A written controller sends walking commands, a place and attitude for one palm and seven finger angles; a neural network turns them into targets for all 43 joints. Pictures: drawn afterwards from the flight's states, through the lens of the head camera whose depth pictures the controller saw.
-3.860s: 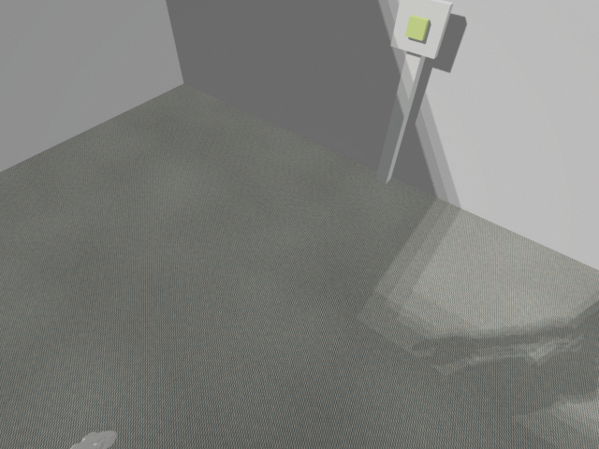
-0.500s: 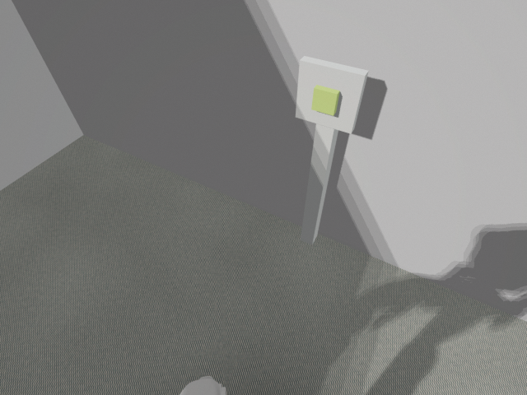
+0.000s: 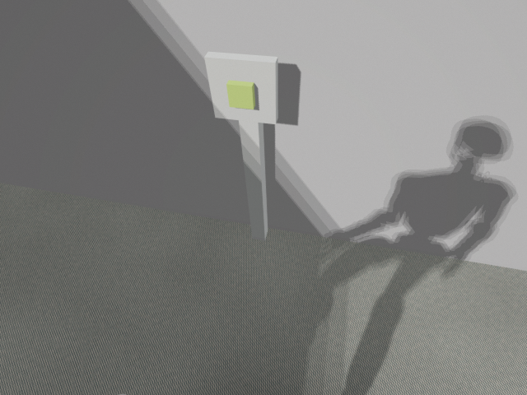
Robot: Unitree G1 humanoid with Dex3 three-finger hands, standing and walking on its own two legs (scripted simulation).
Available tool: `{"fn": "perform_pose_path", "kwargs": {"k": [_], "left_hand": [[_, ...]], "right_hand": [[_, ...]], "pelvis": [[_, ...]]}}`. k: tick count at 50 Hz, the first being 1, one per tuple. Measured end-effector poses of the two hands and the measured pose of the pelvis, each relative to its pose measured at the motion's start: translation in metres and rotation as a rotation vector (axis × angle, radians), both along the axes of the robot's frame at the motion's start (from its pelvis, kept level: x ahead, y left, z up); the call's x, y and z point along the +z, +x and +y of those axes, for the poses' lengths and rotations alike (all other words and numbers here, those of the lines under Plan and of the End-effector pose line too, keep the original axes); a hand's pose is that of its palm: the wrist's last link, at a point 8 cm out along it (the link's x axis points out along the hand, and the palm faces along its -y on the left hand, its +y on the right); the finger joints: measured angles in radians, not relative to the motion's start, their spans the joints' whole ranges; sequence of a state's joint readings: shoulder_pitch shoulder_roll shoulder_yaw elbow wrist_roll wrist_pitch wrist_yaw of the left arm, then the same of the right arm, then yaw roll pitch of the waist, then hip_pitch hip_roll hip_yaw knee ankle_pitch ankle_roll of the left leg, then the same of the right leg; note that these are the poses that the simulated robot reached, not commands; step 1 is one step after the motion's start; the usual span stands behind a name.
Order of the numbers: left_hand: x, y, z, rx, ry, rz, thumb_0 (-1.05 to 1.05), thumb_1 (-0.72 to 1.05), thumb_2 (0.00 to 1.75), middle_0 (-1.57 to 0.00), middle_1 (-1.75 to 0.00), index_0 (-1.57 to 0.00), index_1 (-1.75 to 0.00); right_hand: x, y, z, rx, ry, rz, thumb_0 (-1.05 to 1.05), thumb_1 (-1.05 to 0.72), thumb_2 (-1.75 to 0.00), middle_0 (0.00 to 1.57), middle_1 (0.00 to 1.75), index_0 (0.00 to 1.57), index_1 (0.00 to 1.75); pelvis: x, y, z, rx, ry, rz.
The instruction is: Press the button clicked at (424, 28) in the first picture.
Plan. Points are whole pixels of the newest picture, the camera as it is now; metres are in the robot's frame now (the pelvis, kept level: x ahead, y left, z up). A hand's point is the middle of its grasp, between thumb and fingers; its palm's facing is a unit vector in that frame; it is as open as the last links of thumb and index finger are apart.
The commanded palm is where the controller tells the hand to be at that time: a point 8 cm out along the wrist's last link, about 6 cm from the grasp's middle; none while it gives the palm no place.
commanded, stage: turn to face it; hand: left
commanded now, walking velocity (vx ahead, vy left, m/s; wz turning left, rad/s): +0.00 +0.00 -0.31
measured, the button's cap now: (241, 94) +0.81 +0.10 +0.01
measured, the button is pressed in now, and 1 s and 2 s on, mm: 0 0 0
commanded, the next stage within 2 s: take the last steps up to it in 0.26 s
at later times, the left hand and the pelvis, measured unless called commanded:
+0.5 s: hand out of the picture +0.10 +0.18 -0.16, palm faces -0.12 -0.98 -0.16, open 7.4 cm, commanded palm none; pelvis +0.01 +0.01 +0.02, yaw -9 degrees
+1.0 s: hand out of the picture +0.12 +0.15 -0.16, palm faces -0.11 -0.98 -0.18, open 7.3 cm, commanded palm none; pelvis +0.12 -0.03 +0.02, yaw -10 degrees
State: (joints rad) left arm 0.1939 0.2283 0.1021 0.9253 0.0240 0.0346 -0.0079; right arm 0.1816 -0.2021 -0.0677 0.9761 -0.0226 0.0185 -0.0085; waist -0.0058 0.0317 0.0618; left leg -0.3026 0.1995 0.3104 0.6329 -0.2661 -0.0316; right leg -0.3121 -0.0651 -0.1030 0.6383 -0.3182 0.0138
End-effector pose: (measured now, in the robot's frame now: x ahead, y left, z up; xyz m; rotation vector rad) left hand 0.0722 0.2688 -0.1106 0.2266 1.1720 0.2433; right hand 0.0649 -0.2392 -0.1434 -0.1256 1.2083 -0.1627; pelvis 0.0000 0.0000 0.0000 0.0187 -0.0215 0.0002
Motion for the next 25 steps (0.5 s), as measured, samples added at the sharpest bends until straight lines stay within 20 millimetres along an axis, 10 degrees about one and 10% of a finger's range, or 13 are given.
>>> {"fn": "perform_pose_path", "kwargs": {"k": [11, 25], "left_hand": [[0.011, 0.03, -0.041, -0.117, -0.021, -0.004, 0.0, 0.91, 0.9, -0.2, -0.3, -0.2, -0.3], [-0.021, 0.029, -0.037, -0.17, -0.144, 0.101, 0.0, 0.91, 0.9, -0.2, -0.3, -0.2, -0.3]], "right_hand": [[0.013, -0.044, -0.034, -0.096, -0.028, 0.09, 0.01, -0.91, -0.9, 0.2, 0.3, 0.19, 0.3], [0.035, -0.071, 0.009, -0.157, -0.069, 0.098, 0.01, -0.91, -0.9, 0.2, 0.3, 0.2, 0.3]], "pelvis": [[0.015, 0.002, -0.015, -0.072, 0.006, 0.015], [0.017, 0.01, 0.006, -0.153, -0.037, 0.033]]}}
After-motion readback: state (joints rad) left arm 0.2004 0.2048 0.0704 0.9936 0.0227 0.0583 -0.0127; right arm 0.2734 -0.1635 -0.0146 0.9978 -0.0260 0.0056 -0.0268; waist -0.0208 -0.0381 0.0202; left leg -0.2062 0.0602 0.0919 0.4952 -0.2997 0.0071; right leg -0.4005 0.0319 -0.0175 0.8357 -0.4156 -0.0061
